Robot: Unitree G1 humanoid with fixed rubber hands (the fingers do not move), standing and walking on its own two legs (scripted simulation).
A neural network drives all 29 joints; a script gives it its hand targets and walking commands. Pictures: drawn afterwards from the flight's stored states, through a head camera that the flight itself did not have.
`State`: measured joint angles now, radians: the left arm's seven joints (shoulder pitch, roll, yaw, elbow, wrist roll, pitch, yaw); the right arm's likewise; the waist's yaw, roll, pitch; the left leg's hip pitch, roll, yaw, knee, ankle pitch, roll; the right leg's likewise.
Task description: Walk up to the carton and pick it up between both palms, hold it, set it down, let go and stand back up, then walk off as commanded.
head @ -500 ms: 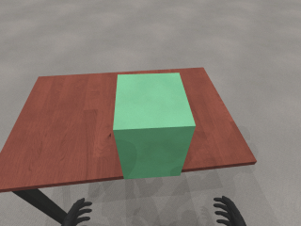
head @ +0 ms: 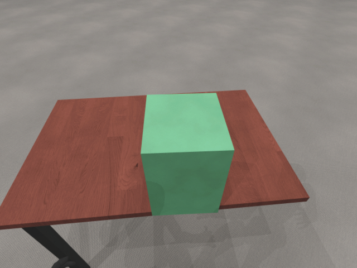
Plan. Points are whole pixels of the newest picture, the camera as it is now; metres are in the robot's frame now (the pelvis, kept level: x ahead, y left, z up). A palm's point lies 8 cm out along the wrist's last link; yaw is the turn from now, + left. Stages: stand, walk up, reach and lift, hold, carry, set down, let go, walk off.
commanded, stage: stand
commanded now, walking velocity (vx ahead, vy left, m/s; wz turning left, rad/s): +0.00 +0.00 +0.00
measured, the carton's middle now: (183, 155) +0.42 +0.01 +0.02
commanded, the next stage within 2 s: walk off in 0.64 s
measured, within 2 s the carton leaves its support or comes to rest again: neither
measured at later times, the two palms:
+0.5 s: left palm out of the picture +0.03 +0.31 -0.10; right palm out of the picture +0.01 -0.29 -0.10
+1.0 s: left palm out of the picture +0.04 +0.33 -0.10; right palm out of the picture +0.04 -0.30 -0.10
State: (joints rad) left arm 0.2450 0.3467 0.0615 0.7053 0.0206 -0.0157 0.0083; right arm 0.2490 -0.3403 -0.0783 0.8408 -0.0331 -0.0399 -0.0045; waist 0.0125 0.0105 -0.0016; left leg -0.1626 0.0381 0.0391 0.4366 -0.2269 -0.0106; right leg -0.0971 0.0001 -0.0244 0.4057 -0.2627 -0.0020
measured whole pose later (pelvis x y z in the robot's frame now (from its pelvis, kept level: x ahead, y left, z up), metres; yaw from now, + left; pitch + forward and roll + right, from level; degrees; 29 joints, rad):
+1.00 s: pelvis -0.06 +0.01 -0.01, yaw +0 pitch -2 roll +0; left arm 0.20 0.40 0.06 0.80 0.02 0.01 0.02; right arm 0.20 -0.38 -0.05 0.78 -0.04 0.00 0.00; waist -0.01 -0.01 0.10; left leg -0.32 0.01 0.05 0.53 -0.18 0.02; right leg -0.29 -0.03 -0.01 0.59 -0.25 0.00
